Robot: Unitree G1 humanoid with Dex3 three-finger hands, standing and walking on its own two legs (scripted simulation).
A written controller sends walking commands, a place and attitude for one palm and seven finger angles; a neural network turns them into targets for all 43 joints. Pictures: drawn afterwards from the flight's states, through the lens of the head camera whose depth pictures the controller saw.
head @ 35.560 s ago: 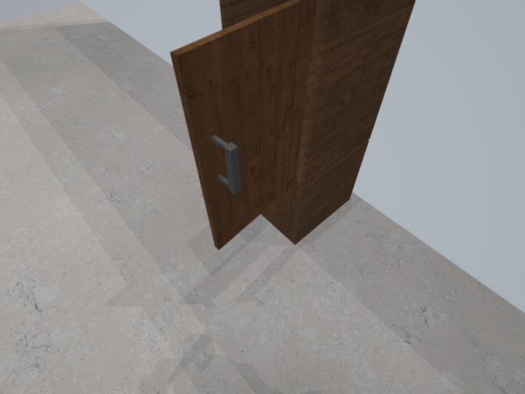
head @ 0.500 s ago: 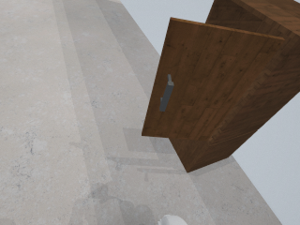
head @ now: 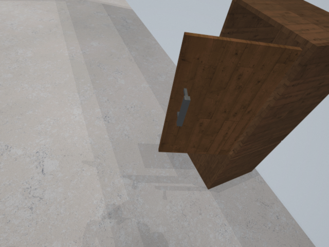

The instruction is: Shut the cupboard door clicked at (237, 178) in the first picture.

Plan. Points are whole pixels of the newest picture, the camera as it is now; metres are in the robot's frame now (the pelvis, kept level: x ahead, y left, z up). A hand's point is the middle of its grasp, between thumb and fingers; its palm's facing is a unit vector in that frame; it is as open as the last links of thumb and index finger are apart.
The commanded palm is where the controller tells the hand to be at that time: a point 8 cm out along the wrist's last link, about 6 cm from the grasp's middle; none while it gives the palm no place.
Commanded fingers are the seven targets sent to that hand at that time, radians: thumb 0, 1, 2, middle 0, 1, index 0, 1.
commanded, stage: come to a stop and stand still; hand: left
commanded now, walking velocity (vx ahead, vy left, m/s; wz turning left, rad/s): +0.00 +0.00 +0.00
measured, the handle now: (182, 107) +0.57 -0.07 -0.02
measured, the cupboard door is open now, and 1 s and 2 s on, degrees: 68 68 68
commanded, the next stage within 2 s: look again from close up in 0.68 s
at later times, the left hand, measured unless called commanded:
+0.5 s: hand out of the picture +0.00 +0.09 -0.18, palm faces +0.06 -0.98 -0.18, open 7.3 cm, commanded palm none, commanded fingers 0.00 0.90 0.90 -0.20 -0.30 -0.20 -0.30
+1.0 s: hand out of the picture +0.05 +0.11 -0.18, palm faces +0.04 -0.97 -0.22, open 7.3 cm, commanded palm none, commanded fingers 0.00 0.90 0.90 -0.20 -0.30 -0.20 -0.30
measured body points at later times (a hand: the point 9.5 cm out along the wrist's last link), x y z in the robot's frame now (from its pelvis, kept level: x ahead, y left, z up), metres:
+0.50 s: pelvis +0.02 -0.07 -0.01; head +0.03 -0.08 +0.44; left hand -0.01 +0.14 -0.17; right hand +0.02 -0.28 -0.18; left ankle +0.02 +0.03 -0.75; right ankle +0.00 -0.17 -0.75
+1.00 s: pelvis +0.02 -0.07 -0.01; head +0.03 -0.08 +0.44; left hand +0.05 +0.16 -0.16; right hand +0.05 -0.30 -0.17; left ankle +0.02 +0.03 -0.75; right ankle +0.00 -0.17 -0.75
